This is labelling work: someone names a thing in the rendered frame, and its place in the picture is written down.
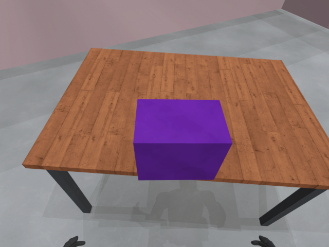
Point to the carton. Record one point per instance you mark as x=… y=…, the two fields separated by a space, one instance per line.
x=176 y=139

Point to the left robot hand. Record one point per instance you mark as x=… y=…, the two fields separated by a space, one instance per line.
x=72 y=242

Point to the right robot hand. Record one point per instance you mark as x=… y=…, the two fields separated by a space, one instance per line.
x=264 y=242

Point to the table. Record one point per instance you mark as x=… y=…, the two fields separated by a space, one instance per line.
x=276 y=138

